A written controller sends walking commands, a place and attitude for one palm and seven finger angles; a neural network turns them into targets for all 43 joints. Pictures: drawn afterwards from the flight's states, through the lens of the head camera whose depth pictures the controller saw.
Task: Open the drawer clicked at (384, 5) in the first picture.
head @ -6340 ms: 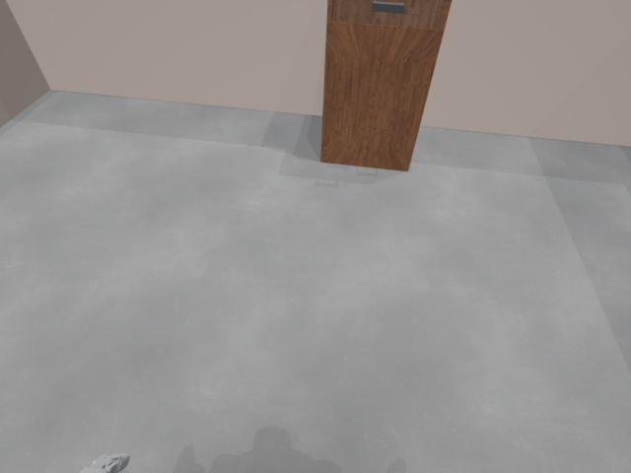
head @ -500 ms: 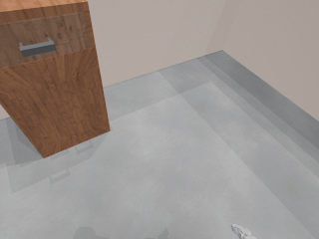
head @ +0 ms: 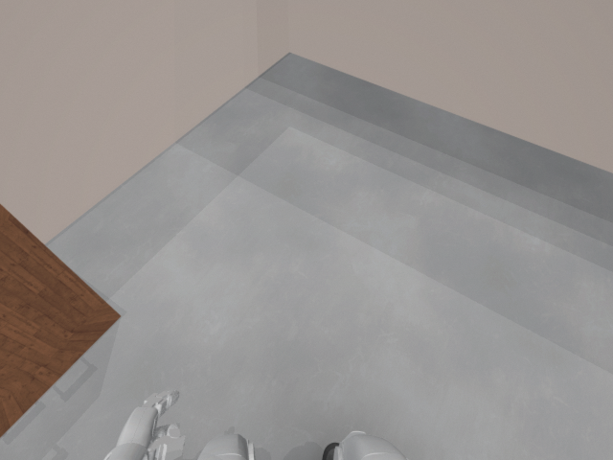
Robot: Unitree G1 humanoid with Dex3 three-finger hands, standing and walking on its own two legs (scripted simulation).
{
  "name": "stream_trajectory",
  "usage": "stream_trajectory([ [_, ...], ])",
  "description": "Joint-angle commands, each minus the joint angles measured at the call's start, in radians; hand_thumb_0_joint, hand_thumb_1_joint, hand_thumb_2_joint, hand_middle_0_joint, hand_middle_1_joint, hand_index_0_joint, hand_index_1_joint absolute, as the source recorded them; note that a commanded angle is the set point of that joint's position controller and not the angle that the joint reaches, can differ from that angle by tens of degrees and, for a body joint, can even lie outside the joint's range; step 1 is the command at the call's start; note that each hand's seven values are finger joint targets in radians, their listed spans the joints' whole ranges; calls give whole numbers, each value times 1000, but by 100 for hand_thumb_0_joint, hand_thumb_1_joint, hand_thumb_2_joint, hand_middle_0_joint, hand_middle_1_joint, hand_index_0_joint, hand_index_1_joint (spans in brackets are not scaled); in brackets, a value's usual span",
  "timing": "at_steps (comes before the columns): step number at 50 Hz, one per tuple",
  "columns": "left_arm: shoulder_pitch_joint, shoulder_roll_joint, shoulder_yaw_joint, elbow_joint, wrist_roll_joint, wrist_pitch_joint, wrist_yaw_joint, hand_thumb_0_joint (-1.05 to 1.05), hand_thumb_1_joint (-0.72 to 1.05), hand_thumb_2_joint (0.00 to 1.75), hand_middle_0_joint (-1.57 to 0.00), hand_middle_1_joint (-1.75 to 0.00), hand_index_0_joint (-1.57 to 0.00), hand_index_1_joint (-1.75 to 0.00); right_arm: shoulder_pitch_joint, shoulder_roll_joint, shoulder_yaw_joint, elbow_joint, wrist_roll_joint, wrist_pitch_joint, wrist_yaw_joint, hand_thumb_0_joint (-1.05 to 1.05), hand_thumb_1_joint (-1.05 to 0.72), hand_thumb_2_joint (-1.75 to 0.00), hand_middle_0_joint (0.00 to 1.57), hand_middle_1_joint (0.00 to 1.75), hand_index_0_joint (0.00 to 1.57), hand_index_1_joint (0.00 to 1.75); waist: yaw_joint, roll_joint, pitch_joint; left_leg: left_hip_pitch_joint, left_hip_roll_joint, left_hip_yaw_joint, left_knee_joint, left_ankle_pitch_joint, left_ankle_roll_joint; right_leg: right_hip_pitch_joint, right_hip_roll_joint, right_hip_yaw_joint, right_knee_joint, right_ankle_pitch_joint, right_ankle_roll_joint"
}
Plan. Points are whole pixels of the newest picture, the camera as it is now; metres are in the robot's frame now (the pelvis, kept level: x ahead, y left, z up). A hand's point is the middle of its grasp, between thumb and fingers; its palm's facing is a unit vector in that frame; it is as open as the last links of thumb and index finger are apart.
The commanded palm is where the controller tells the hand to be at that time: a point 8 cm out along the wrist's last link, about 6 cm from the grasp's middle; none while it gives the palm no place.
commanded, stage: walk to a spot facing it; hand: left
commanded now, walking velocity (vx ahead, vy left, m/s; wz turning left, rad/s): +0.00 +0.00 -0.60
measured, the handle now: out of the picture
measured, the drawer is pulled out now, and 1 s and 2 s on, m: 0.00 0.00 0.00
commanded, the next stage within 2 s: turn to face it in 1.62 s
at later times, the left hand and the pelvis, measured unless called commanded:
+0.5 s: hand (121, 451) +0.15 +0.27 -0.16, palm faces -0.23 -0.95 -0.20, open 7.4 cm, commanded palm none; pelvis +0.04 +0.07 +0.02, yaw -18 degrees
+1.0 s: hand (235, 376) +0.25 +0.11 -0.13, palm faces -0.58 -0.76 -0.29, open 7.4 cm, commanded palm none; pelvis +0.03 +0.02 +0.02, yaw -37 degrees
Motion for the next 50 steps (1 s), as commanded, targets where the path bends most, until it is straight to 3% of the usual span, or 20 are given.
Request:
stream_trajectory([
  [1, 33, 187, 55, -51, 12, -2, 25, 0, 90, 90, -20, -30, -20, -30, 33, -97, -24, -95, -16, 5, -4, 0, -90, -90, 20, 30, 20, 30, 22, -66, -161, -39, 15, -60, -84, 81, -14, 27, -271, 287, -317, 333, -85],
  [6, 77, 189, 63, -47, 17, 2, 11, 0, 90, 90, -20, -30, -20, -30, -33, -99, -28, -131, -17, -2, 1, 0, -90, -90, 20, 30, 20, 30, 46, -153, -188, -50, -35, -56, -244, 124, -14, 49, -207, 343, -310, 180, -79],
  [11, 121, 202, 77, -60, 22, 12, 8, 0, 90, 90, -20, -30, -20, -30, -131, -95, -26, -182, -3, -23, -4, 0, -90, -90, 20, 30, 20, 30, 83, -175, -226, 25, -97, -51, -495, 64, -3, 114, -203, 445, -241, 321, -91],
  [13, 116, 197, 77, -62, 19, 18, 10, 0, 90, 90, -20, -30, -20, -30, -108, -97, -28, -181, 3, -30, -10, 0, -90, -90, 20, 30, 20, 30, 67, -168, -245, 108, -114, -53, -648, 114, 5, 109, -189, 472, -197, 368, -62],
  [14, 91, 193, 78, -71, 13, 23, 11, 0, 90, 90, -20, -30, -20, -30, -57, -108, -30, -170, 4, -36, -14, 0, -90, -90, 20, 30, 20, 30, 35, -160, -264, 226, -106, -47, -785, 202, 10, 60, -170, 456, -152, 340, -26],
  [15, 87, 151, 70, -90, 4, 26, 10, 0, 90, 90, -20, -30, -20, -30, -16, -160, -40, -161, 1, -47, -19, 0, -90, -90, 20, 30, 20, 30, 14, -34, -291, 379, 5, -157, -926, 238, 47, -67, -85, 391, -44, 199, 31],
  [16, 101, 90, 58, -114, -4, 27, -3, 0, 90, 90, -20, -30, -20, -30, -29, -264, -58, -179, -13, -51, -16, 0, -90, -90, 20, 30, 20, 30, 20, 295, -264, 445, 288, -424, -1017, 389, 129, -270, 54, 215, 193, -236, 105],
  [17, 98, 120, 67, -105, 16, 30, -5, 0, 90, 90, -20, -30, -20, -30, -63, -278, -58, -193, -17, -40, -15, 0, -90, -90, 20, 30, 20, 30, 25, 252, -210, 326, 385, -445, -1006, 479, 205, -263, 7, 177, 408, -345, 125],
  [20, 178, 143, 89, -48, 24, 43, -20, 0, 90, 90, -20, -30, -20, -30, -209, -175, -29, -229, -19, -48, -20, 0, -90, -90, 20, 30, 20, 30, 99, 173, -158, 235, 216, -174, -968, 557, 173, -227, -33, 161, 617, -189, 150],
  [23, 175, 110, 78, -39, 18, 45, -29, 0, 90, 90, -20, -30, -20, -30, -149, -159, -29, -205, -14, -52, -19, 0, -90, -90, 20, 30, 20, 30, 77, 164, -172, 317, 162, -45, -925, 693, 159, -244, -50, 118, 630, -135, 166],
  [30, 80, 76, 62, -60, 16, 54, -32, 0, 90, 90, -20, -30, -20, -30, -14, -186, -54, -144, -16, -46, -11, 0, -90, -90, 20, 30, 20, 30, 19, 190, -159, 417, 216, 1, -909, 736, 195, -214, -91, 46, 396, -187, 174],
  [37, 86, 72, 55, -60, 14, 33, -27, 0, 90, 90, -20, -30, -20, -30, -38, -220, -75, -123, -21, -39, 4, 0, -90, -90, 20, 30, 20, 30, 32, 226, -177, 342, 254, 87, -803, 715, 155, 16, -63, -11, 35, -154, 118],
  [38, 129, 85, 58, -50, 15, 27, -24, 0, 90, 90, -20, -30, -20, -30, -46, -220, -77, -121, -18, -38, 6, 0, -90, -90, 20, 30, 20, 30, 60, 199, -198, 314, 242, 120, -732, 688, 121, 101, -57, -17, -75, -55, 106],
  [39, 201, 128, 66, -32, 19, 13, -19, 0, 90, 90, -20, -30, -20, -30, -40, -205, -73, -126, -11, -37, 10, 0, -90, -90, 20, 30, 20, 30, 103, 89, -249, 233, 209, 160, -566, 633, 67, 267, -81, 18, -216, 99, 84],
  [40, 280, 254, 87, -10, 29, -3, -3, 0, 90, 90, -20, -30, -20, -30, -53, -133, -52, -165, -4, -31, 16, 0, -90, -90, 20, 30, 20, 30, 147, -253, -274, -69, 84, 179, -335, 110, 6, 472, -321, 359, -276, 417, -7],
  [41, 318, 316, 101, 6, 11, 4, 10, 0, 90, 90, -20, -30, -20, -30, -116, -103, -37, -208, -7, -21, 9, 0, -90, -90, 20, 30, 20, 30, 164, -333, -286, -205, -10, 64, -147, -193, -13, 462, -455, 510, -240, 772, -109],
  [42, 312, 290, 96, 3, 5, 8, 19, 0, 90, 90, -20, -30, -20, -30, -118, -121, -37, -206, -2, -12, -2, 0, -90, -90, 20, 30, 20, 30, 150, -237, -281, -204, 10, -46, -81, -155, 1, 420, -448, 445, -234, 704, -152],
  [45, 160, 198, 73, -36, 4, 7, 25, 0, 90, 90, -20, -30, -20, -30, -152, -138, -42, -171, -13, -7, 1, 0, -90, -90, 20, 30, 20, 30, 98, -190, -182, -210, 19, -80, -81, 37, -15, 317, -298, 350, -240, 591, -88],
  [47, 129, 186, 64, -46, 4, -1, 19, 0, 90, 90, -20, -30, -20, -30, -101, -130, -43, -144, -15, -1, 4, 0, -90, -90, 20, 30, 20, 30, 65, -144, -191, -166, -1, -70, -120, 98, -27, 284, -257, 291, -241, 610, -65],
  [50, 145, 192, 66, -43, 6, -6, 16, 0, 90, 90, -20, -30, -20, -30, -94, -131, -40, -137, -17, 2, 4, 0, -90, -90, 20, 30, 20, 30, 67, -136, -204, -150, -19, -65, -169, 128, -38, 284, -233, 316, -263, 506, -69],
])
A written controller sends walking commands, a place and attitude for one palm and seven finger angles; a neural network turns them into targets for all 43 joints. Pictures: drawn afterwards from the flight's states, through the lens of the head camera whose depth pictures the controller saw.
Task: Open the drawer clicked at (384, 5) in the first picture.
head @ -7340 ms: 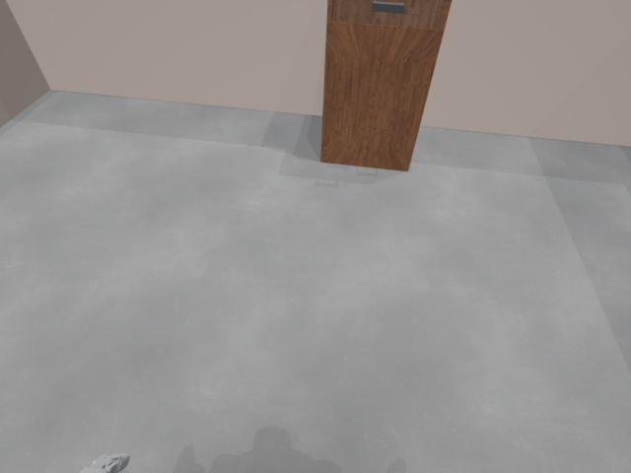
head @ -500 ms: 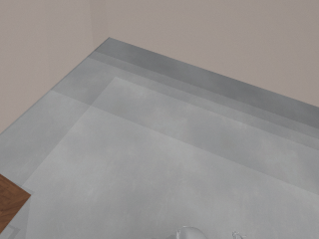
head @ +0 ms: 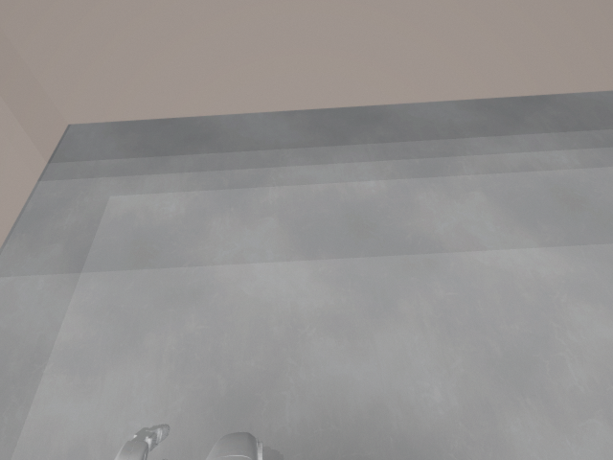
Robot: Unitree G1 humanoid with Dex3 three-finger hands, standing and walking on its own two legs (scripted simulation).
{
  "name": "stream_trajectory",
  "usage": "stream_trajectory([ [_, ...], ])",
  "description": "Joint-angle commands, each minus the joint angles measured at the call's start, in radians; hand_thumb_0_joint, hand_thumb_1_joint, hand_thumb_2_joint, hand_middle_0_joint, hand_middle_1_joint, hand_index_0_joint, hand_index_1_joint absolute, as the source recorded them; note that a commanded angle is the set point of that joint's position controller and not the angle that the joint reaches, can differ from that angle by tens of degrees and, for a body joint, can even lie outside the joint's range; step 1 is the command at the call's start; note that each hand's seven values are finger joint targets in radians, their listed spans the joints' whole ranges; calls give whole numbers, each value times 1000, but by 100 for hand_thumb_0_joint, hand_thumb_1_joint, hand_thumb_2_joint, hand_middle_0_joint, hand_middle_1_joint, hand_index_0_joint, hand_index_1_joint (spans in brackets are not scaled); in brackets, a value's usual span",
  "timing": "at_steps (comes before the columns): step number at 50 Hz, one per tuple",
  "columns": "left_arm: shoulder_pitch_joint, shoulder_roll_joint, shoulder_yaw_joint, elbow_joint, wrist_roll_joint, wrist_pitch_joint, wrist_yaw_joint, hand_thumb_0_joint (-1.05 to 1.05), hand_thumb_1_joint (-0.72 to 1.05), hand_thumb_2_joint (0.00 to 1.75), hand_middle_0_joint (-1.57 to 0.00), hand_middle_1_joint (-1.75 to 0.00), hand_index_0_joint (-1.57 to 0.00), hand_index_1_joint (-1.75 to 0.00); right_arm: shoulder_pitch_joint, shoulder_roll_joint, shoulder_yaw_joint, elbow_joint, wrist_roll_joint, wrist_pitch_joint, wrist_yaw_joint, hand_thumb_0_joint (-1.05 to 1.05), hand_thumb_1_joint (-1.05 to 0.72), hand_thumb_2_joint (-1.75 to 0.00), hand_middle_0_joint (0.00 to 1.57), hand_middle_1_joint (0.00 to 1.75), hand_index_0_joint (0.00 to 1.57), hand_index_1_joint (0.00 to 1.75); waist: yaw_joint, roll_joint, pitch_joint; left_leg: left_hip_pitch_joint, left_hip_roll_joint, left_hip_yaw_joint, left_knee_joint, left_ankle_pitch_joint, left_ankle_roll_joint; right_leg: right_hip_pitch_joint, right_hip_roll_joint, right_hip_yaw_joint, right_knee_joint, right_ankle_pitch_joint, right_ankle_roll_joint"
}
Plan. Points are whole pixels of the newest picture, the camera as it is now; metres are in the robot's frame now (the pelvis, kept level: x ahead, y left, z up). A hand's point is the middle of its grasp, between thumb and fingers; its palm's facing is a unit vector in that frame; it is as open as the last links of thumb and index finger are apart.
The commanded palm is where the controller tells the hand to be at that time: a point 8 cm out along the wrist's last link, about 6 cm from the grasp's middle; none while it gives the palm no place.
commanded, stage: walk to a spot facing it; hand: left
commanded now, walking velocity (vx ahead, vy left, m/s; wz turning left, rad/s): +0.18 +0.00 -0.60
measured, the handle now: out of the picture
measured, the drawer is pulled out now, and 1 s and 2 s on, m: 0.00 0.00 0.00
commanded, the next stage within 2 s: turn to face it in 0.62 s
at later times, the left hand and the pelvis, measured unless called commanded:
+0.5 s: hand (157, 451) +0.15 +0.25 -0.17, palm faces -0.22 -0.96 -0.19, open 7.4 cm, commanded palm none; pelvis +0.06 +0.05 +0.01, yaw -18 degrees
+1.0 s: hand (287, 344) +0.31 +0.05 -0.14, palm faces -0.47 -0.85 -0.22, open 7.4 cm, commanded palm none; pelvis +0.10 -0.03 +0.00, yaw -24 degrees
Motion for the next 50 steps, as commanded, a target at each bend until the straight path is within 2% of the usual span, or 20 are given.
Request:
stream_trajectory([
  [1, 67, 201, 55, -40, 0, -20, 10, 0, 90, 90, -20, -30, -20, -30, -2, -78, -15, -83, -6, -21, 1, 0, -90, -90, 20, 30, 20, 30, 36, -159, -138, -69, -12, -19, -27, 55, -19, 161, -222, 249, -181, 477, -102],
  [10, 103, 222, 66, -30, 10, -23, 1, 0, 90, 90, -20, -30, -20, -30, -115, -72, -10, -148, 2, -56, 10, 0, -90, -90, 20, 30, 20, 30, 72, -184, -91, 17, -70, -21, -330, -12, 9, 118, -228, 429, -230, 143, -143],
  [12, 74, 225, 68, -32, 10, -21, 0, 0, 90, 90, -20, -30, -20, -30, -65, -68, -8, -139, 7, -68, 6, 0, -90, -90, 20, 30, 20, 30, 45, -195, -111, 132, -93, -12, -468, 4, 22, 81, -207, 435, -186, 167, -124],
  [14, 36, 191, 60, -39, 0, -12, 0, 0, 90, 90, -20, -30, -20, -30, 52, -83, -7, -99, 9, -80, -8, 0, -90, -90, 20, 30, 20, 30, -13, -123, -143, 402, -87, -5, -728, 172, 35, -58, -113, 370, -52, 168, -45],
  [15, 54, 121, 47, -54, -11, -5, -4, 0, 90, 90, -20, -30, -20, -30, 109, -169, -19, -82, 1, -89, -16, 0, -90, -90, 20, 30, 20, 30, -30, 102, -190, 565, 121, -208, -843, 130, 79, -216, 12, 254, 132, -16, 14],
  [16, 74, 89, 42, -67, -8, -7, -12, 0, 90, 90, -20, -30, -20, -30, 144, -248, -35, -88, -3, -81, -15, 0, -90, -90, 20, 30, 20, 30, -31, 317, -177, 589, 352, -430, -880, 186, 164, -370, 68, 89, 371, -335, 75],
  [17, 59, 130, 53, -62, 7, -2, -14, 0, 90, 90, -20, -30, -20, -30, 118, -235, -28, -104, -6, -69, -13, 0, -90, -90, 20, 30, 20, 30, -33, 214, -116, 450, 391, -424, -889, 148, 221, -346, -3, 92, 515, -320, 81],
  [19, 87, 139, 70, -21, 22, 13, -26, 0, 90, 90, -20, -30, -20, -30, -1, -139, -2, -129, -10, -73, -14, 0, -90, -90, 20, 30, 20, 30, 25, 160, -14, 283, 276, -258, -923, 83, 173, -306, -36, 65, 596, -200, 94],
  [23, 107, 93, 59, -4, 11, 20, -37, 0, 90, 90, -20, -30, -20, -30, 34, -107, 7, -108, -3, -84, -24, 0, -90, -90, 20, 30, 20, 30, 33, 117, -60, 410, 192, 1, -810, 638, 163, -326, -58, 17, 650, -87, 121],
  [25, 95, 77, 54, -12, 8, 26, -33, 0, 90, 90, -20, -30, -20, -30, 77, -113, 0, -92, -1, -85, -22, 0, -90, -90, 20, 30, 20, 30, 25, 123, -91, 471, 200, 43, -773, 766, 184, -334, -62, -1, 625, -87, 129],
  [33, -47, 55, 38, -60, 11, 24, -36, 0, 90, 90, -20, -30, -20, -30, 125, -126, -32, -40, -7, -71, -8, 0, -90, -90, 20, 30, 20, 30, -23, 185, -74, 499, 231, 157, -711, 762, 196, -253, -75, -96, 292, -81, 115],
  [36, -37, 57, 36, -57, 13, 8, -31, 0, 90, 90, -20, -30, -20, -30, 127, -141, -40, -25, -8, -70, -4, 0, -90, -90, 20, 30, 20, 30, -11, 186, -84, 479, 243, 168, -636, 823, 175, -149, -48, -112, 153, -76, 83],
  [37, 18, 63, 36, -41, 15, -3, -24, 0, 90, 90, -20, -30, -20, -30, 128, -137, -38, -19, -4, -71, -2, 0, -90, -90, 20, 30, 20, 30, 19, 145, -113, 450, 227, 176, -565, 839, 154, -47, -35, -115, 50, 5, 71],
  [38, 111, 95, 38, -8, 21, -18, -16, 0, 90, 90, -20, -30, -20, -30, 132, -126, -32, -15, 3, -71, 2, 0, -90, -90, 20, 30, 20, 30, 66, 71, -157, 367, 189, 200, -431, 782, 116, 125, -45, -102, -91, 183, 60],
  [39, 212, 201, 58, 26, 32, -36, 2, 0, 90, 90, -20, -30, -20, -30, 157, -53, -13, -26, 14, -69, 8, 0, -90, -90, 20, 30, 20, 30, 106, -201, -257, 103, 90, 233, -196, 334, 62, 403, -272, 151, -110, 537, -6],
  [40, 264, 260, 62, 58, 9, -39, 10, 0, 90, 90, -20, -30, -20, -30, 105, -4, 8, -49, 22, -58, 0, 0, -90, -90, 20, 30, 20, 30, 115, -307, -319, 19, -15, 119, -18, -237, 42, 399, -456, 305, -83, 942, -119],
  [41, 217, 220, 44, 55, 2, -37, 19, 0, 90, 90, -20, -30, -20, -30, 103, -7, 11, -41, 25, -42, -11, 0, -90, -90, 20, 30, 20, 30, 93, -218, -304, 53, 2, -11, -5, -246, 61, 311, -444, 208, -106, 846, -160],
  [43, 55, 174, 30, 30, 10, -40, 27, 0, 90, 90, -20, -30, -20, -30, 120, -7, 9, 10, 17, -33, -4, 0, -90, -90, 20, 30, 20, 30, 44, -209, -191, 75, 7, -41, -6, -137, 67, 152, -370, 135, -180, 497, -116],
  [46, -4, 122, 6, 24, 9, -40, 29, 0, 90, 90, -20, -30, -20, -30, 150, 6, 14, 55, 10, -23, -1, 0, -90, -90, 20, 30, 20, 30, 12, -163, -109, 68, -12, -19, -48, -61, 46, 83, -339, 8, -179, 562, -83],
  [50, 13, 130, 14, 31, 8, -34, 34, 0, 90, 90, -20, -30, -20, -30, 130, 5, 8, 53, 8, -15, 9, 0, -90, -90, 20, 30, 20, 30, 23, -168, -82, 38, -31, 14, -76, -27, 31, 95, -356, -53, -189, 553, -90],
])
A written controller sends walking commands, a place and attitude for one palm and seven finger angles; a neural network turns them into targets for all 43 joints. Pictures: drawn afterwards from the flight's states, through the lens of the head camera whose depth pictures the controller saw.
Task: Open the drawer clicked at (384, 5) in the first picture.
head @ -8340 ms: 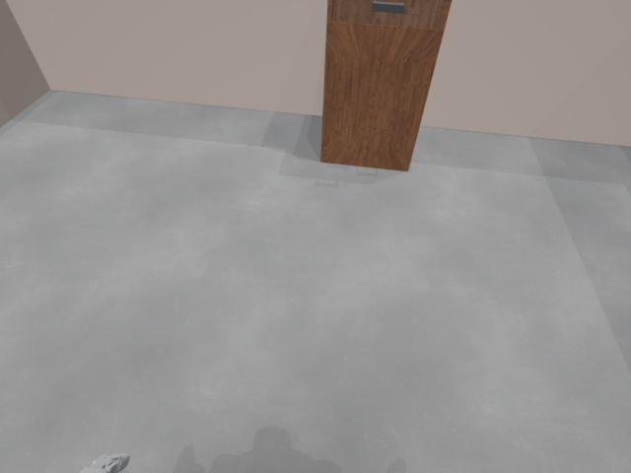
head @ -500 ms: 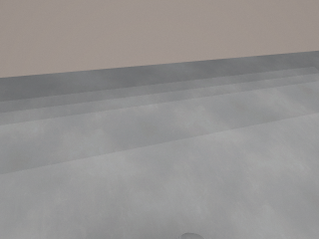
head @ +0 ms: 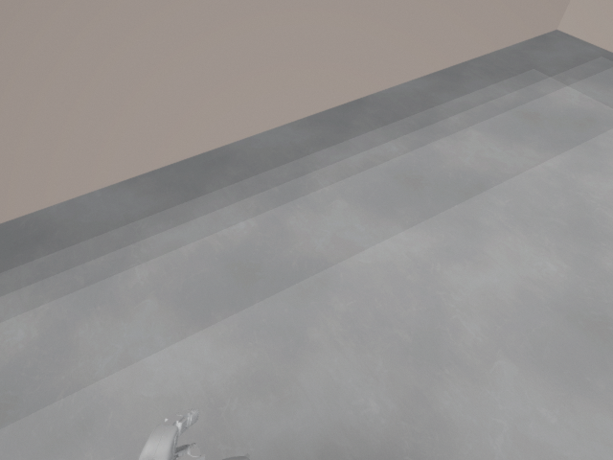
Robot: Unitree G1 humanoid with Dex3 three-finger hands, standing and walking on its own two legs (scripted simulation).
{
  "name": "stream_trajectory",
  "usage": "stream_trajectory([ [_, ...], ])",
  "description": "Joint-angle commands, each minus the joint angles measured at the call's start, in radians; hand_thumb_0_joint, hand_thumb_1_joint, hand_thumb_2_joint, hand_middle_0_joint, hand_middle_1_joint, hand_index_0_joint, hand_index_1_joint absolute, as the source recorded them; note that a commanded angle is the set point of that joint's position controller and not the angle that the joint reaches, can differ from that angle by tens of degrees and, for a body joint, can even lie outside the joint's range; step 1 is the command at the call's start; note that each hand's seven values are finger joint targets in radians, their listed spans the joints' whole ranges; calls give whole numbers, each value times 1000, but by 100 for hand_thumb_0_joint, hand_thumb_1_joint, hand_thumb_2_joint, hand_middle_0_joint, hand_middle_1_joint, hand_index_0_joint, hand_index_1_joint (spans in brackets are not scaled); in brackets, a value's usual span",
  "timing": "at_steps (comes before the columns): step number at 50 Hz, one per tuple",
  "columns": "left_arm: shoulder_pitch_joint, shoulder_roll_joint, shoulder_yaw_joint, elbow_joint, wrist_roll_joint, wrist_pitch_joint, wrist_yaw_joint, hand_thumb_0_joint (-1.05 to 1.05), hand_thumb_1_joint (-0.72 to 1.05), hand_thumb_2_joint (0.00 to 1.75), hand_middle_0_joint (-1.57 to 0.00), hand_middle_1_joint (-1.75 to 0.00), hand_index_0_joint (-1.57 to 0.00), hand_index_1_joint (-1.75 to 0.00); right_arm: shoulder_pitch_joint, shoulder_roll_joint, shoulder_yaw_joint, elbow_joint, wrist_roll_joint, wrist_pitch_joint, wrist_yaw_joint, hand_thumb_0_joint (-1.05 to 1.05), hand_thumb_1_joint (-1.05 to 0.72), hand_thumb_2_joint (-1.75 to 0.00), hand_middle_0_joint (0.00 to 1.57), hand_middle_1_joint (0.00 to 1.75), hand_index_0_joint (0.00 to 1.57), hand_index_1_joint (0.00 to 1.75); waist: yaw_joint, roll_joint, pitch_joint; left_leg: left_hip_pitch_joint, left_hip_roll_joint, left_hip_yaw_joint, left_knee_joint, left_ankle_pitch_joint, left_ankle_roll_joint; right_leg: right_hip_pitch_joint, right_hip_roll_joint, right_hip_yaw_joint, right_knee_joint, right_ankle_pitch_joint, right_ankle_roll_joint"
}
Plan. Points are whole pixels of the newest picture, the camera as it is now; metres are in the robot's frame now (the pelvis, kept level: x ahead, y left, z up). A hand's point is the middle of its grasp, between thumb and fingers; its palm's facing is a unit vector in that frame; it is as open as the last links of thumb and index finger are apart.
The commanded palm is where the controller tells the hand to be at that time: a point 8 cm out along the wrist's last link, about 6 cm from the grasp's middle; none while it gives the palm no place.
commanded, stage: turn to face it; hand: left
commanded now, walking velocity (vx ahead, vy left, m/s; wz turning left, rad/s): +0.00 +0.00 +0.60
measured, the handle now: out of the picture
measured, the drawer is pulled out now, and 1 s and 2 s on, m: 0.00 0.00 0.00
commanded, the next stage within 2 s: none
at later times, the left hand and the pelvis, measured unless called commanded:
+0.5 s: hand out of the picture +0.00 +0.27 -0.17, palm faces +0.31 -0.91 -0.26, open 7.4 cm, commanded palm none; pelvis -0.01 +0.04 +0.01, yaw +16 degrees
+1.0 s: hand out of the picture -0.05 +0.15 -0.14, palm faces +0.55 -0.79 -0.28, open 7.4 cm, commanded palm none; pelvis -0.01 -0.05 +0.01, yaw +35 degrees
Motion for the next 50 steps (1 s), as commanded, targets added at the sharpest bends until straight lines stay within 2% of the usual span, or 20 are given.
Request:
stream_trajectory([
  [1, 87, 193, 61, -23, -2, -3, 22, 0, 90, 90, -20, -30, -20, -30, 16, -53, -18, -57, -5, -6, 10, 0, -90, -90, 20, 30, 20, 30, 67, -159, -46, -56, -7, 15, 6, 38, -16, 79, -292, 110, -203, 537, -92],
  [8, 95, 206, 81, -29, 7, 7, 27, 0, 90, 90, -20, -30, -20, -30, -69, -48, -28, -119, -5, -15, 28, 0, -90, -90, 20, 30, 20, 30, 80, -193, -51, -21, 2, 48, -204, 44, -1, 92, -343, 81, -155, 426, -88],
  [11, 100, 206, 89, -40, -2, 16, 22, 0, 90, 90, -20, -30, -20, -30, -13, -69, -36, -123, -12, -23, 31, 0, -90, -90, 20, 30, 20, 30, 48, -111, -104, 127, -26, 83, -432, 240, 14, 58, -301, 8, -10, 337, -17],
  [12, 106, 187, 89, -47, -9, 22, 19, 0, 90, 90, -20, -30, -20, -30, 40, -115, -49, -116, -14, -31, 32, 0, -90, -90, 20, 30, 20, 30, 18, 29, -141, 233, 28, -25, -549, 409, 50, -23, -248, -23, 133, 215, 36],
  [13, 108, 123, 80, -84, -17, 26, 14, 0, 90, 90, -20, -30, -20, -30, 87, -220, -72, -129, -20, -40, 26, 0, -90, -90, 20, 30, 20, 30, -1, 345, -144, 349, 276, -378, -648, 749, 174, -271, -107, -49, 362, -229, 125],
  [14, 35, 128, 72, -123, -6, 33, 16, 0, 90, 90, -20, -30, -20, -30, 132, -257, -79, -115, -18, -35, 17, 0, -90, -90, 20, 30, 20, 30, -34, 298, -151, 328, 372, -471, -687, 866, 274, -327, -55, 66, 553, -409, 131],
  [15, 27, 136, 76, -118, 0, 39, 13, 0, 90, 90, -20, -30, -20, -30, 96, -244, -75, -114, -20, -37, 8, 0, -90, -90, 20, 30, 20, 30, -8, 189, -147, 307, 338, -415, -696, 713, 276, -346, -75, 138, 628, -320, 118],
  [18, 53, 149, 90, -79, 2, 36, 0, 0, 90, 90, -20, -30, -20, -30, -45, -186, -53, -162, -15, -50, -2, 0, -90, -90, 20, 30, 20, 30, 42, 143, -124, 287, 195, -277, -686, 652, 187, -384, -74, 177, 679, -107, 136],
  [21, 101, 161, 91, -55, -2, 40, 0, 0, 90, 90, -20, -30, -20, -30, -62, -200, -54, -175, -11, -56, -3, 0, -90, -90, 20, 30, 20, 30, 54, 67, -147, 295, 148, -233, -689, 662, 186, -337, -59, 180, 640, -60, 151],
  [30, 63, 165, 82, -98, -9, 46, 8, 0, 90, 90, -20, -30, -20, -30, -71, -238, -74, -179, -17, -32, 13, 0, -90, -90, 20, 30, 20, 30, 32, 129, -98, 223, 129, -361, -722, 401, 227, -243, -24, 179, 359, -129, 158],
  [34, 109, 161, 77, -101, -14, 38, 10, 0, 90, 90, -20, -30, -20, -30, -112, -249, -83, -197, -20, -21, 19, 0, -90, -90, 20, 30, 20, 30, 48, 174, -102, 131, 93, -415, -699, 376, 212, -89, 21, 161, 169, -126, 135],
  [36, 185, 173, 83, -86, -17, 31, 12, 0, 90, 90, -20, -30, -20, -30, -142, -243, -88, -214, -16, -16, 21, 0, -90, -90, 20, 30, 20, 30, 82, 155, -122, 53, 57, -414, -657, 336, 181, 51, 35, 150, 6, -27, 123],
  [37, 236, 194, 92, -78, -14, 25, 15, 0, 90, 90, -20, -30, -20, -30, -159, -224, -86, -222, -11, -12, 24, 0, -90, -90, 20, 30, 20, 30, 110, 105, -125, -48, 9, -383, -605, 249, 138, 175, 5, 161, -140, 30, 110],
  [38, 263, 282, 106, -83, 4, 11, 23, 0, 90, 90, -20, -30, -20, -30, -140, -155, -79, -235, -2, -8, 29, 0, -90, -90, 20, 30, 20, 30, 124, -147, -140, -209, -107, -255, -377, 94, 58, 289, -210, 382, -326, -101, 43],
  [39, 218, 352, 112, -110, 9, 13, 27, 0, 90, 90, -20, -30, -20, -30, -157, -126, -72, -263, -7, -12, 28, 0, -90, -90, 20, 30, 20, 30, 123, -359, -87, -297, -190, -104, -112, -81, 2, 178, -453, 620, -381, -111, -57],
  [40, 156, 319, 98, -131, 0, 17, 30, 0, 90, 90, -20, -30, -20, -30, -176, -181, -81, -259, -18, -9, 32, 0, -90, -90, 20, 30, 20, 30, 100, -237, -51, -230, -127, -151, 36, -55, 20, 15, -444, 534, -373, -111, -80],
  [41, 81, 267, 94, -143, -1, 7, 29, 0, 90, 90, -20, -30, -20, -30, -146, -180, -85, -234, -21, 2, 39, 0, -90, -90, 20, 30, 20, 30, 57, -250, -21, -208, -104, -155, 103, 15, 21, -47, -368, 447, -370, -117, -54],
  [43, 22, 221, 75, -153, -3, 6, 24, 0, 90, 90, -20, -30, -20, -30, -94, -164, -83, -193, -21, 12, 46, 0, -90, -90, 20, 30, 20, 30, 17, -198, 4, -192, -85, -108, 195, 102, 1, -48, -281, 306, -309, 39, -24],
  [45, 73, 204, 68, -140, -2, -4, 21, 0, 90, 90, -20, -30, -20, -30, -88, -142, -73, -182, -18, 10, 50, 0, -90, -90, 20, 30, 20, 30, 33, -193, -16, -205, -86, -73, 185, 140, -20, 49, -244, 200, -252, 222, -20],
  [50, 202, 236, 75, -96, 3, -1, 21, 0, 90, 90, -20, -30, -20, -30, -187, -137, -61, -201, -14, 14, 50, 0, -90, -90, 20, 30, 20, 30, 98, -209, -33, -194, -64, -32, 51, 94, -40, 162, -291, 165, -229, 322, -49],
])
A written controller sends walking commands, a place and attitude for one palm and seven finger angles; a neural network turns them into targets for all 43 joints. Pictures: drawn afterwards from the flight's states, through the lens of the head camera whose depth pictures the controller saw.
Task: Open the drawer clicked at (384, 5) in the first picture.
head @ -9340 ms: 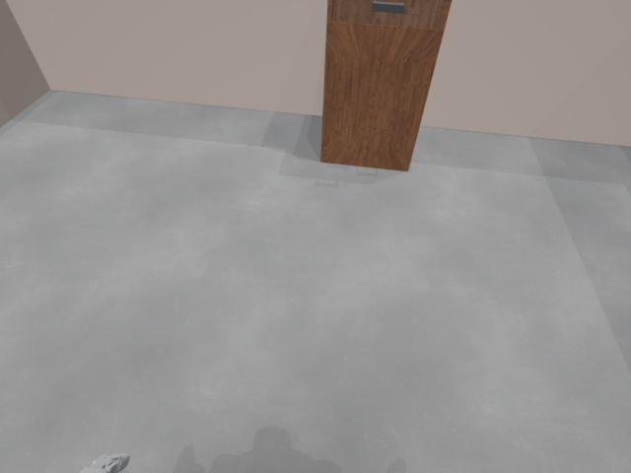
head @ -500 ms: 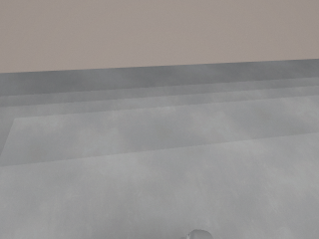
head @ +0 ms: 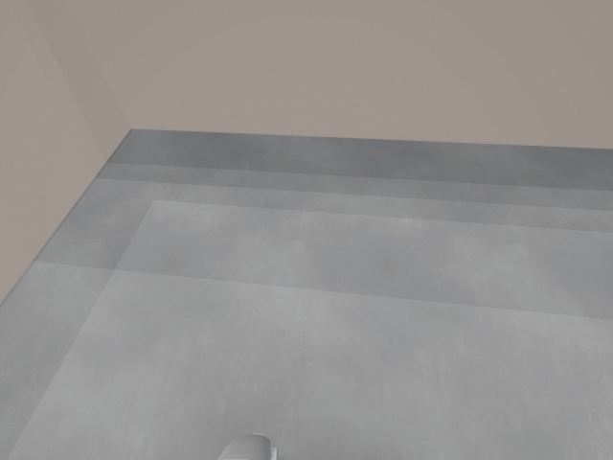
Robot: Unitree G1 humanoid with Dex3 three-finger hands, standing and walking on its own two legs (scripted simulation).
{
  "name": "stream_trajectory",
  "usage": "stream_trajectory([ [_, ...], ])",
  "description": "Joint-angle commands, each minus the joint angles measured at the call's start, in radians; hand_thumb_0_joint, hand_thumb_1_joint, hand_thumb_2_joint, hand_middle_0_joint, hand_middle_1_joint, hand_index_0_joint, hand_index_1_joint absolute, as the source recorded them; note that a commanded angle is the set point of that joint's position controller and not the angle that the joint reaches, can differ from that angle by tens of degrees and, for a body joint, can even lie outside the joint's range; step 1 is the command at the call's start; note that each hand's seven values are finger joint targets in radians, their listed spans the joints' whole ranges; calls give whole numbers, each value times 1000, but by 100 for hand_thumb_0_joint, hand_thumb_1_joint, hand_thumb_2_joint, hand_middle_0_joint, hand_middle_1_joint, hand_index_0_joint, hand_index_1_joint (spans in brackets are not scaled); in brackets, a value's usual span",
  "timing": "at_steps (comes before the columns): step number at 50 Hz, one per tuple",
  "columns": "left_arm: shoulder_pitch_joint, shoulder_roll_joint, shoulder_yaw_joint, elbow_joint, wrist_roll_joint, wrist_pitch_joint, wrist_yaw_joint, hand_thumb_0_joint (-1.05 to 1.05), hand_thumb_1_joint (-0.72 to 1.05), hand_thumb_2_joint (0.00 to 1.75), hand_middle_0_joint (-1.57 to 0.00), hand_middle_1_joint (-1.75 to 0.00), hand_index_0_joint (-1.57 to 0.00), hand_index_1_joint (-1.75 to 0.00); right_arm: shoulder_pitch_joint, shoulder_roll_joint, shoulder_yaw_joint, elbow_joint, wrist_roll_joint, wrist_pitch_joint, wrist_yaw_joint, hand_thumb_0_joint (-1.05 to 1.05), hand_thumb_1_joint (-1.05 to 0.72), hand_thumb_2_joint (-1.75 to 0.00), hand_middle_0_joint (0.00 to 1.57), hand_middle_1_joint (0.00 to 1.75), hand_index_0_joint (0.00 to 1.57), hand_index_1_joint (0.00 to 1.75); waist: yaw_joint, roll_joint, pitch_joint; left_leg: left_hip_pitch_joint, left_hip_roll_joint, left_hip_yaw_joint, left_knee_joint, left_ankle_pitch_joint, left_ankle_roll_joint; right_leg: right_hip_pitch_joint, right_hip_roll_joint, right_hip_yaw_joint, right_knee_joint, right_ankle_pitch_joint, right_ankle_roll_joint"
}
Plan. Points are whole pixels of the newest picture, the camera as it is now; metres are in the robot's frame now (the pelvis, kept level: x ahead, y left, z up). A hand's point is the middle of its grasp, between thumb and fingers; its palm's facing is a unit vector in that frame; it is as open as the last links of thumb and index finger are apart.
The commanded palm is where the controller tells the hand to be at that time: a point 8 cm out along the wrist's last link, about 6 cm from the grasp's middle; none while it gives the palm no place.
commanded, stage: turn to face it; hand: left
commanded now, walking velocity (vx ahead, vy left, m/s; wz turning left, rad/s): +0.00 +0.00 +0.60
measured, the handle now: out of the picture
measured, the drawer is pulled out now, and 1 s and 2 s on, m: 0.00 0.00 0.00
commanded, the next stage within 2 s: none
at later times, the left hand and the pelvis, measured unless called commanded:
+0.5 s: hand out of the picture +0.01 +0.28 -0.17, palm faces +0.31 -0.91 -0.27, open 7.4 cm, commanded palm none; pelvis -0.02 +0.04 +0.00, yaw +17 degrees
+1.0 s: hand out of the picture -0.08 +0.21 -0.16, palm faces +0.56 -0.79 -0.26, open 7.4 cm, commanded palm none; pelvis -0.02 +0.00 +0.00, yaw +36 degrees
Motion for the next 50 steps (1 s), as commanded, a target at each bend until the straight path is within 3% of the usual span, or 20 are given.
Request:
stream_trajectory([
  [1, 51, 223, 62, -52, 5, -25, 15, 0, 90, 90, -20, -30, -20, -30, -100, -51, -1, -96, 3, -16, 3, 0, -90, -90, 20, 30, 20, 30, 59, -215, -37, -60, 19, 36, -87, -43, -15, 131, -244, 143, -162, 325, -92],
  [7, 62, 268, 82, -36, 13, -15, 13, 0, 90, 90, -20, -30, -20, -30, -126, -33, 20, -106, 14, -38, 0, 0, -90, -90, 20, 30, 20, 30, 81, -259, -99, 100, 16, 106, -387, -100, 11, 163, -292, 94, -66, 486, -108],
  [10, 46, 265, 86, -28, 0, -6, 7, 0, 90, 90, -20, -30, -20, -30, -38, -64, 14, -88, 12, -53, -3, 0, -90, -90, 20, 30, 20, 30, 29, -197, -151, 305, 3, 115, -684, 122, 35, 99, -255, 6, 98, 450, -25],
  [11, 45, 236, 82, -39, -8, 0, 3, 0, 90, 90, -20, -30, -20, -30, 23, -136, -4, -75, 8, -63, -7, 0, -90, -90, 20, 30, 20, 30, -8, -30, -190, 496, 95, -10, -754, 317, 77, -74, -202, -28, 262, 271, 33],
  [12, 2, 168, 63, -88, -13, 1, -6, 0, 90, 90, -20, -30, -20, -30, 90, -248, -33, -73, 5, -68, -15, 0, -90, -90, 20, 30, 20, 30, -54, 281, -191, 639, 363, -365, -757, 743, 213, -392, -58, -37, 473, -312, 118],
  [13, -86, 177, 52, -119, -2, 13, 1, 0, 90, 90, -20, -30, -20, -30, 158, -271, -35, -40, 12, -58, -21, 0, -90, -90, 20, 30, 20, 30, -83, 208, -185, 601, 414, -343, -738, 867, 287, -413, -42, 68, 599, -391, 109],
  [14, -90, 176, 59, -117, 0, 17, 1, 0, 90, 90, -20, -30, -20, -30, 129, -239, -25, -37, 6, -60, -27, 0, -90, -90, 20, 30, 20, 30, -61, 153, -156, 535, 381, -292, -745, 745, 299, -411, -51, 111, 650, -347, 101],
  [16, -88, 180, 68, -84, -5, 19, 0, 0, 90, 90, -20, -30, -20, -30, 1, -188, -13, -74, 2, -63, -40, 0, -90, -90, 20, 30, 20, 30, -20, 208, -88, 427, 281, -249, -762, 612, 261, -406, -47, 150, 675, -225, 107],
  [18, -45, 181, 69, -63, -3, 16, -11, 0, 90, 90, -20, -30, -20, -30, -65, -160, 1, -95, 2, -68, -39, 0, -90, -90, 20, 30, 20, 30, 16, 158, -85, 388, 217, -194, -769, 571, 227, -360, -25, 149, 651, -147, 111],
  [23, -82, 172, 63, -82, -6, 19, -6, 0, 90, 90, -20, -30, -20, -30, -21, -169, -8, -92, 1, -65, -36, 0, -90, -90, 20, 30, 20, 30, -4, 96, -87, 393, 203, -255, -782, 496, 245, -319, 13, 154, 514, -143, 119],
  [26, -110, 160, 59, -104, -9, 16, -2, 0, 90, 90, -20, -30, -20, -30, -16, -176, -14, -92, -3, -59, -33, 0, -90, -90, 20, 30, 20, 30, -9, 119, -86, 362, 198, -309, -771, 470, 253, -261, 34, 155, 396, -162, 114],
  [29, -66, 156, 56, -104, -15, 7, 0, 0, 90, 90, -20, -30, -20, -30, -44, -177, -20, -104, -4, -53, -31, 0, -90, -90, 20, 30, 20, 30, 10, 146, -109, 320, 171, -345, -727, 513, 240, -139, 73, 139, 223, -140, 104],
  [31, -8, 167, 62, -92, -17, -4, 3, 0, 90, 90, -20, -30, -20, -30, -60, -169, -21, -111, 2, -51, -30, 0, -90, -90, 20, 30, 20, 30, 44, 120, -130, 249, 131, -345, -664, 479, 202, 5, 82, 129, 31, 0, 98],
  [32, 33, 197, 69, -86, -14, -16, 7, 0, 90, 90, -20, -30, -20, -30, -52, -138, -19, -116, 10, -52, -27, 0, -90, -90, 20, 30, 20, 30, 62, 44, -156, 168, 81, -315, -592, 364, 155, 137, 29, 169, -120, 87, 90],
  [33, 54, 298, 87, -86, 4, -30, 16, 0, 90, 90, -20, -30, -20, -30, -23, -66, -7, -126, 20, -53, -20, 0, -90, -90, 20, 30, 20, 30, 71, -233, -182, -20, -46, -159, -385, 52, 69, 297, -223, 405, -220, 141, 16],
  [34, 46, 341, 90, -95, 5, -24, 19, 0, 90, 90, -20, -30, -20, -30, -49, -69, -8, -150, 12, -52, -23, 0, -90, -90, 20, 30, 20, 30, 77, -329, -154, -83, -94, -62, -166, -255, 31, 199, -415, 552, -215, 283, -102],
  [35, 20, 305, 80, -103, 2, -21, 20, 0, 90, 90, -20, -30, -20, -30, -55, -97, -16, -145, 4, -45, -20, 0, -90, -90, 20, 30, 20, 30, 62, -208, -120, -61, -50, -97, -21, -222, 40, 102, -389, 463, -197, 268, -139],
  [36, -43, 250, 75, -110, -2, -28, 21, 0, 90, 90, -20, -30, -20, -30, -31, -98, -18, -110, 0, -33, -15, 0, -90, -90, 20, 30, 20, 30, 32, -259, -86, -55, -21, -110, 42, -162, 38, 37, -328, 408, -217, 197, -115],
  [39, -106, 201, 53, -125, -1, -25, 14, 0, 90, 90, -20, -30, -20, -30, 1, -71, -13, -73, -1, -21, 1, 0, -90, -90, 20, 30, 20, 30, -5, -201, -18, -49, -3, -39, 104, -26, 12, 9, -212, 206, -178, 249, -67],
  [50, 41, 277, 81, -62, 13, -13, 13, 0, 90, 90, -20, -30, -20, -30, -116, -38, 20, -104, 15, -37, 3, 0, -90, -90, 20, 30, 20, 30, 76, -256, -88, 103, 9, 94, -357, -102, 12, 144, -282, 95, -70, 469, -108],
])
